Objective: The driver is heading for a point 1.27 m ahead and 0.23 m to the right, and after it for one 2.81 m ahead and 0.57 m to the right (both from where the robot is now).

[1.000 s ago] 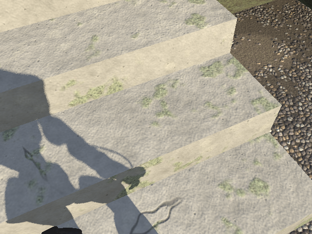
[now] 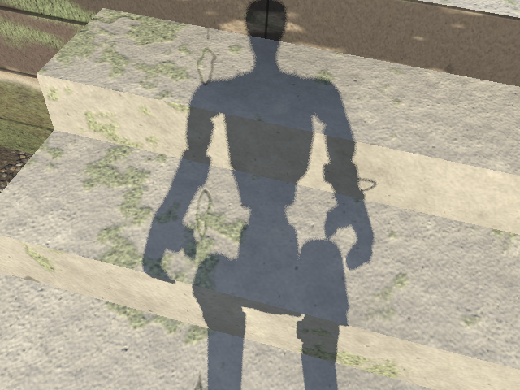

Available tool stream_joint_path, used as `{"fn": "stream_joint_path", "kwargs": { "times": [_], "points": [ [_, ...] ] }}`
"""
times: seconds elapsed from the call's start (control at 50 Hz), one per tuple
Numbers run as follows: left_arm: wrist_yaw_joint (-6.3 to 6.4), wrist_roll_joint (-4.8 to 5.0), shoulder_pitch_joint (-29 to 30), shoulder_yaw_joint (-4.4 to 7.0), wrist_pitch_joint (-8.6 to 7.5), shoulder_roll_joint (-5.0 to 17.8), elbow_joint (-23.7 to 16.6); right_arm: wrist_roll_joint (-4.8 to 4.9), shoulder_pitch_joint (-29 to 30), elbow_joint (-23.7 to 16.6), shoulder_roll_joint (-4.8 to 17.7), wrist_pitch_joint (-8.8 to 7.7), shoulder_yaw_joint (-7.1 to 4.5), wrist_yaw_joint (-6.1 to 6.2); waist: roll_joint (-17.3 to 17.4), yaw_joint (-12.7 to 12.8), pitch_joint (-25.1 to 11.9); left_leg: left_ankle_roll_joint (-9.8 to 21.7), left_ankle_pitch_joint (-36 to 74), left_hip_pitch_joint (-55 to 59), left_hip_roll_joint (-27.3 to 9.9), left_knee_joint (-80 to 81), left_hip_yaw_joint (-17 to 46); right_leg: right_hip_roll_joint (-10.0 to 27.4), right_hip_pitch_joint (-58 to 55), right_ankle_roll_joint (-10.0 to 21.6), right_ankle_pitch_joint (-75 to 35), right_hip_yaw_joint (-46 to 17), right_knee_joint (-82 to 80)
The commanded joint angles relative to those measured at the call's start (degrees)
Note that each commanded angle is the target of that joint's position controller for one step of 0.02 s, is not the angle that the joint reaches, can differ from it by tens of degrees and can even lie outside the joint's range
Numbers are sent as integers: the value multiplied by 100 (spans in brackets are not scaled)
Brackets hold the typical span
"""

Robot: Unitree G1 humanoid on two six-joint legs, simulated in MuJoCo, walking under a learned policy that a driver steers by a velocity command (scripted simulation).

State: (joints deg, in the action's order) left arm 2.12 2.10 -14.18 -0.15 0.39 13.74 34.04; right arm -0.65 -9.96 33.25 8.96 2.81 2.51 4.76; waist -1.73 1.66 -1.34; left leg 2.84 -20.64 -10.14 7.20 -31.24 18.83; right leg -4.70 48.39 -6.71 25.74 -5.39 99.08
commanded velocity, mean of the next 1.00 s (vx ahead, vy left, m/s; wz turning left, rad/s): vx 0.75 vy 0.00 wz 0.11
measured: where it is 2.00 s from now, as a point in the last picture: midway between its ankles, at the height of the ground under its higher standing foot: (362, 48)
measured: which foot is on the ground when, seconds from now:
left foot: down 0.00-0.28, up 0.30-0.76, down 0.78-1.00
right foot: up 0.00-0.26, down 0.28-0.76, up 0.78-1.00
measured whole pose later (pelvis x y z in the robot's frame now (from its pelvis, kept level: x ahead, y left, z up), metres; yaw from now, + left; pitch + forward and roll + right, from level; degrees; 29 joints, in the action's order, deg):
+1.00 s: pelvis +0.61 -0.42 +0.33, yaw +5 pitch +2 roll +2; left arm -4.4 -3.4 1.8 -8.1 -9.9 2.3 23.8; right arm -0.2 -32.5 55.0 7.5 -1.7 1.9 -1.8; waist 1.2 2.1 -8.1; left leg 9.2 -22.9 -16.7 13.1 -38.6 6.3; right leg 2.4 67.5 4.5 17.3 -11.3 122.0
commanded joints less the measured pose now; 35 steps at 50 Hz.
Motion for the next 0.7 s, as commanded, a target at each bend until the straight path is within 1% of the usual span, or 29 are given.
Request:
{"fn": "stream_joint_path", "kwargs": {
  "times": [0.02,0.06,0.12,0.16,0.18,0.2,0.22,0.24,0.26,0.28,0.3,0.32,0.34,0.36,0.38,0.4,0.42,0.44,0.46,0.5,0.52,0.54,0.56,0.58,0.6,0.64,0.66,0.68,0.7],
  "points": [
    [-41,42,768,98,-136,412,-683,22,-233,-245,1203,-32,-465,75,816,-480,-22,1292,5159,1480,-2211,287,822,249,1328,-72,455,-409,264],
    [3,67,881,22,-141,145,-783,89,-1000,58,1282,-185,-509,57,1080,-764,87,1377,3583,2400,-2612,687,1128,412,2687,-63,969,-386,1318],
    [17,9,1853,-220,-244,-273,-1214,232,-2156,791,1331,-427,-620,13,1078,-1193,660,1059,1561,3455,-2792,1088,967,777,4964,205,1980,-576,2582],
    [-76,13,2184,-434,-320,-621,-1526,278,-2164,1150,1052,-514,-575,-37,1045,-1013,934,765,733,3214,-2856,1472,495,1169,5560,303,2137,-552,2412],
    [-188,-89,2424,-616,-383,-843,-1965,496,-1923,1294,1003,-464,-546,-33,1131,-715,1023,505,24,2133,-2580,1889,47,1541,5029,391,2037,-312,1347],
    [-301,-192,2539,-691,-413,-836,-2161,497,-1680,1385,997,-465,-547,-12,1021,-590,949,505,-339,1101,-2450,2613,-378,1642,3870,413,1374,186,580],
    [-479,-293,2340,-840,-415,-891,-2368,492,-887,1288,1203,-398,-578,-76,837,-171,598,527,278,-1602,-2217,3767,-1164,1512,73,782,750,835,-1426],
    [-460,-244,1859,-574,-489,-394,-2173,378,-812,1403,1377,-472,-618,-164,1039,123,188,669,3746,-2683,-1821,3440,-1568,815,-2642,933,1,1645,-2014],
    [-427,-234,212,-113,-503,244,-1354,155,-743,1361,1824,-664,-683,-295,1152,807,-951,713,8658,-2477,-1907,2050,-2083,50,-4661,1133,-365,2108,-1398],
    [-371,-131,-1492,319,-417,1036,-813,56,-650,1164,2306,-709,-792,-353,995,1660,-1850,518,9935,-1594,-1978,219,-1860,-199,-5170,1386,-174,1304,-2421],
    [-328,-282,-2373,621,-370,1901,-392,99,-266,692,1809,-765,-699,-391,-1236,1686,-2205,115,5709,-2241,-1359,-2023,-1303,377,-5765,1834,741,-1562,-4817],
    [-118,-316,-2433,465,-243,1741,-127,-35,-1009,1067,1529,-882,-635,-694,-3086,1016,-3170,164,1360,-2236,-422,-4317,-750,1541,-5944,2341,3044,-4766,-7477],
    [-80,-255,-2026,327,-235,1346,-221,-46,-1260,1231,1450,-920,-692,-877,-2247,756,-2931,247,1340,-2676,-504,-6087,-361,1922,-5411,2039,4492,-5718,-8118],
    [-171,-75,-1991,352,-234,1330,150,-34,-243,866,1018,-930,-569,-819,-1433,802,-1598,310,1245,-3223,-465,-7149,-723,1968,-4400,1681,4324,-5300,-8281],
    [-283,-148,-1713,264,-297,978,465,-31,395,459,612,-1004,-379,-760,-587,597,-582,439,1196,-3808,-605,-7708,-911,1887,-3443,1555,3574,-4298,-8052],
    [-373,-313,-1166,144,-408,393,599,63,537,270,371,-1028,-268,-738,-81,212,-1,677,1290,-4119,-779,-7854,-878,1928,-2598,1537,2646,-3454,-7736],
    [-435,-486,-1029,-18,-467,-241,887,151,299,299,140,-1001,-153,-785,-229,3,136,879,1461,-4172,-647,-8688,-551,1952,-2217,1475,1828,-3023,-7617],
    [-467,-452,-1101,-76,-482,-553,1224,254,60,308,-95,-977,-76,-842,-322,-155,306,992,1588,-4859,-488,-9500,-340,1955,-2512,1318,1075,-2581,-7657],
    [-526,-362,-1040,-121,-466,-728,1419,259,-181,341,-410,-952,74,-866,-290,-398,383,1057,1988,-5494,-478,-9884,-192,1953,-2537,1068,209,-1891,-7546],
    [-525,-379,-457,-206,-404,-927,1479,436,-438,432,-309,-783,120,-855,-91,-867,807,913,2048,-6248,-548,-9351,-339,1686,-2213,629,-655,-145,-7665],
    [-511,-496,123,-265,-359,-953,1339,463,-210,329,-67,-695,68,-803,-91,-1002,862,884,2413,-5880,-385,-8562,-750,1254,-1710,371,-1192,908,-7936],
    [-476,-585,91,-274,-399,-822,1419,385,-80,300,-94,-611,79,-714,-182,-954,742,767,2629,-5685,-227,-8973,-1261,1238,-1436,426,-1687,1249,-8110],
    [-430,-514,34,-301,-452,-707,1495,276,-98,260,-60,-537,60,-654,-71,-1004,743,725,2793,-5639,-212,-8761,-1520,1078,-1429,333,-1922,1573,-8189],
    [-377,-471,-372,-331,-448,-635,1780,278,331,134,-283,-508,161,-648,-195,-790,837,751,2551,-6265,-113,-9417,-1811,1188,-1819,336,-2396,1506,-8345],
    [-364,-352,-785,-349,-373,-510,1932,330,876,-168,-425,-511,279,-664,135,-664,996,781,2341,-6580,-223,-8682,-1962,1083,-1907,177,-2553,1716,-8468],
    [-135,-222,-1932,-279,-376,-32,2221,477,1912,-483,-351,-549,397,-767,9,-110,797,661,1866,-6675,-210,-7392,-2898,1377,-2641,385,-3392,1619,-9290],
    [-25,-200,-2274,-315,-369,-66,2321,412,2336,-689,-334,-584,432,-812,108,43,589,624,1644,-6274,-293,-6704,-3213,1378,-3051,279,-4141,1702,-9280],
    [40,-231,-1759,-355,-491,87,2195,376,2008,-627,-121,-655,302,-905,-137,-352,-106,790,1625,-4736,-194,-6059,-3699,1333,-3096,124,-7122,2188,-8976],
    [153,-188,-1657,-204,-606,714,2032,228,1717,-657,203,-719,170,-946,-567,-673,-961,802,1398,-3261,-133,-5298,-3933,1479,-3361,203,-9455,2141,-8628]
  ]
}}
Keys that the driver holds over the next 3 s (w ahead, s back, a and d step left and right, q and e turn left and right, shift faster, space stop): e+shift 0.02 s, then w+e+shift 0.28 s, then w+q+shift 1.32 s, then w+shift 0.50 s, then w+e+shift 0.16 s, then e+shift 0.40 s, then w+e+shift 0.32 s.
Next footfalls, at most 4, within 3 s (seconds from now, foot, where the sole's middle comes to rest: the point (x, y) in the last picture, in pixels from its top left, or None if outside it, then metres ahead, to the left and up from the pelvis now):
0.28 right None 0.26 -0.33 -0.60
0.78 left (447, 299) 0.60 -0.37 -0.42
1.16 right None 0.97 -0.62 -0.24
1.64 left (367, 78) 1.14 -0.22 -0.24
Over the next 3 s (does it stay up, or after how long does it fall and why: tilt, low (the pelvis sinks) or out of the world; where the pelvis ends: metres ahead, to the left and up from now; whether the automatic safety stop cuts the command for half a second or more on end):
stays up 1.73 0.06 0.68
